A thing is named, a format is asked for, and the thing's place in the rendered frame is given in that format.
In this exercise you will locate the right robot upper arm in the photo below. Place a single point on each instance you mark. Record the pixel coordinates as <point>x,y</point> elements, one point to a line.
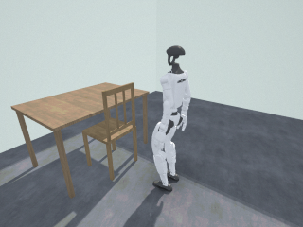
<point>187,92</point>

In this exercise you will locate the left robot upper arm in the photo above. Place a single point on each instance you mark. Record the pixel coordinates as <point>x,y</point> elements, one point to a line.
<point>166,82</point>

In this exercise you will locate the table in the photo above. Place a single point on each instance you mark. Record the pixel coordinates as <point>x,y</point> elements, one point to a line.
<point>60,111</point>

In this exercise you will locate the chair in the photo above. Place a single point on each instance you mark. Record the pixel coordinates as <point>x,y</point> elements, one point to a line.
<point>111,129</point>

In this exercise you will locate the robot right shin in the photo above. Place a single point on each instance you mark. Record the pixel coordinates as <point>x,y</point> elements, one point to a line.
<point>171,159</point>

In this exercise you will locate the right robot forearm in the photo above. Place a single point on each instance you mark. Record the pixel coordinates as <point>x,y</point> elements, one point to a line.
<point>185,106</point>

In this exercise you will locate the right robot hand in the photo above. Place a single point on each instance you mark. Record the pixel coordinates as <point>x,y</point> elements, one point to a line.
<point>183,121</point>

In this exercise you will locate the left robot hand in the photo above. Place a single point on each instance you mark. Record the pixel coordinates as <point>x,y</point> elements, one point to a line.
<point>161,137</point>

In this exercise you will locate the right robot foot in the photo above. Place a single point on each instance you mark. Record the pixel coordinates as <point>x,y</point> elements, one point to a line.
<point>175,177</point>

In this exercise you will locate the left robot forearm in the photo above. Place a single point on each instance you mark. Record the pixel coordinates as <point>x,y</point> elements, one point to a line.
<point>166,117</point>

